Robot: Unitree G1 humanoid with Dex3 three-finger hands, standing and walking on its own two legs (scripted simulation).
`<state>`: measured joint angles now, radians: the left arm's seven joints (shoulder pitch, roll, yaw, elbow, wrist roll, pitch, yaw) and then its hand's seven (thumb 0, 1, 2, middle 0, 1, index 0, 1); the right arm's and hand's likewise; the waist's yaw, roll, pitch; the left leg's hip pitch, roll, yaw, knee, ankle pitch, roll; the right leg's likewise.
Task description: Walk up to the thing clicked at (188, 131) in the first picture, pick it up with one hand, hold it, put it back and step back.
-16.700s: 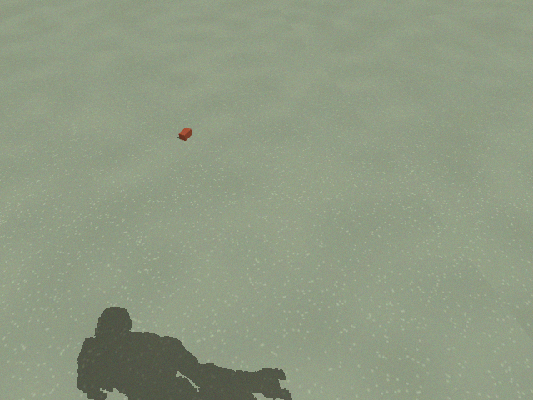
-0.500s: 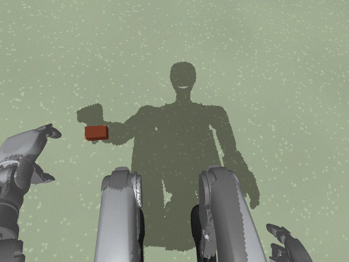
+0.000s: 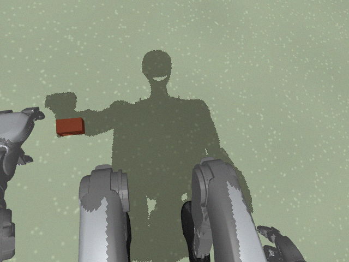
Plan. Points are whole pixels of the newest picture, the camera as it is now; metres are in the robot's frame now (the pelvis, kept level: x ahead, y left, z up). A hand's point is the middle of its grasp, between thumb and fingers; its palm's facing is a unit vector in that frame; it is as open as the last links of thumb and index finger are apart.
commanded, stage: rise first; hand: left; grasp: from above
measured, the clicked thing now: (70, 126) +0.47 +0.29 -0.33
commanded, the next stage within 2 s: approach in 0.68 s
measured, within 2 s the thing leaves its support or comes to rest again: neither
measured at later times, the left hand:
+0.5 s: hand (31, 137) +0.41 +0.34 -0.19, palm faces -0.44 -0.08 -0.89, open 11.4 cm
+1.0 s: hand (47, 132) +0.43 +0.31 -0.21, palm faces -0.46 -0.05 -0.89, open 11.9 cm
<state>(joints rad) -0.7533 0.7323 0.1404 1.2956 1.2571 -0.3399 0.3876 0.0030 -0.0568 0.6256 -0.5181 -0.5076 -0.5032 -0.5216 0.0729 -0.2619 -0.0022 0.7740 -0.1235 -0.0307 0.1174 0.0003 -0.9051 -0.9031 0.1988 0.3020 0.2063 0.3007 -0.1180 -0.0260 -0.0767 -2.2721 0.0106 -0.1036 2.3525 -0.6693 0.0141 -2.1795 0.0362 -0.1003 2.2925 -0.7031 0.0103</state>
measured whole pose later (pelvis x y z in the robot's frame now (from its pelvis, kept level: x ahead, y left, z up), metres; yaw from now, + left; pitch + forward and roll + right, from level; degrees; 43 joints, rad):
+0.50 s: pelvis +0.01 +0.00 -0.02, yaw -1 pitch +33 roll -7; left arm -0.80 0.79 0.18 1.39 1.29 -0.34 0.45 0.00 -0.09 0.64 -0.49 -0.58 -0.48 -0.58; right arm 0.07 -0.27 0.03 0.79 -0.17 -0.02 0.13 0.00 -0.91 -0.90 0.20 0.30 0.21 0.30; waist -0.16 -0.04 -0.04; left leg -2.32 0.02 -0.13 2.44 -0.70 0.00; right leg -2.24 0.05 -0.12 2.37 -0.71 0.00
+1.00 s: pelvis +0.01 +0.00 -0.03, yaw -2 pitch +32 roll -8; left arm -0.87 0.77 0.07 1.43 1.29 -0.31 0.47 0.00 -0.15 0.68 -0.40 -0.71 -0.41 -0.70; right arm 0.08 -0.26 0.06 0.78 -0.17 -0.06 0.14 0.00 -0.91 -0.90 0.20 0.30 0.21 0.30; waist -0.19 -0.06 -0.02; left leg -2.34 0.02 -0.14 2.46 -0.70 0.01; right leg -2.24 0.05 -0.13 2.37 -0.71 0.01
